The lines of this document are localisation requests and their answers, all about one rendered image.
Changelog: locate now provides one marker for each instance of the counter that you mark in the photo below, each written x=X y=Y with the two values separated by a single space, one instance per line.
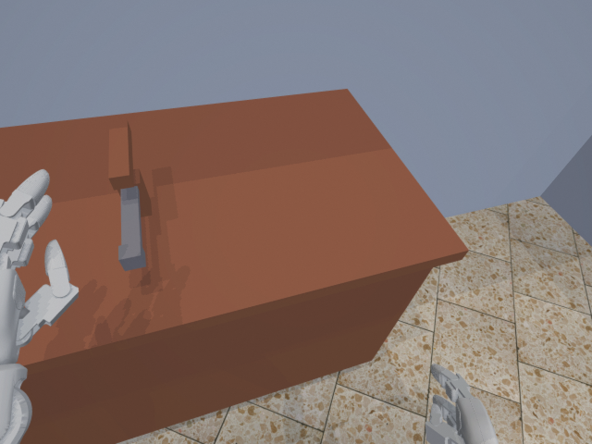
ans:
x=283 y=238

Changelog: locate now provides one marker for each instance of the robot left forearm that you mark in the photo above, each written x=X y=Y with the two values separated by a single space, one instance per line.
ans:
x=15 y=405

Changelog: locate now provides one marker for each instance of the robot left hand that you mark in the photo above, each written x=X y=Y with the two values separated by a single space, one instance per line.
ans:
x=20 y=218

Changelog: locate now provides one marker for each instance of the robot right hand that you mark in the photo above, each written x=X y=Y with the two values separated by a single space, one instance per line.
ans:
x=467 y=423

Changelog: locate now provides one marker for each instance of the tap lever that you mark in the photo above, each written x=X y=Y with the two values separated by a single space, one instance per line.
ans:
x=131 y=254

